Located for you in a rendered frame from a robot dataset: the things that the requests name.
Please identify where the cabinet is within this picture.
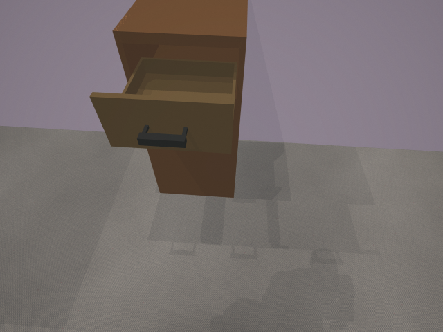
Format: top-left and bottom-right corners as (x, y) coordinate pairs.
(112, 0), (248, 198)

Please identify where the drawer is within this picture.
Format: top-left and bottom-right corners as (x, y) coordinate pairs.
(90, 57), (237, 154)

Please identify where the handle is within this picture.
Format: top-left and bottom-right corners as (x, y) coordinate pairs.
(137, 125), (188, 148)

